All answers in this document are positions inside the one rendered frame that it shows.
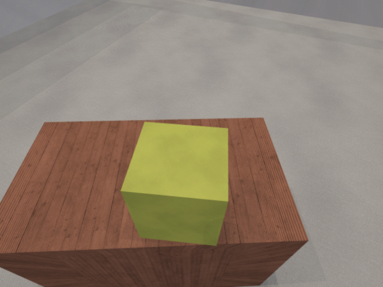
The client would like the pedestal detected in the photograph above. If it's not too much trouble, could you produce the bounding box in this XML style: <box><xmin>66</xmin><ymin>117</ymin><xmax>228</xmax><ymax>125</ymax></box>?
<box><xmin>0</xmin><ymin>118</ymin><xmax>309</xmax><ymax>287</ymax></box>

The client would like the carton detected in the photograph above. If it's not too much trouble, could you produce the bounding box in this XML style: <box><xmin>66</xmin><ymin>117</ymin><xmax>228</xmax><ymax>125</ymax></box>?
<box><xmin>121</xmin><ymin>122</ymin><xmax>229</xmax><ymax>246</ymax></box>

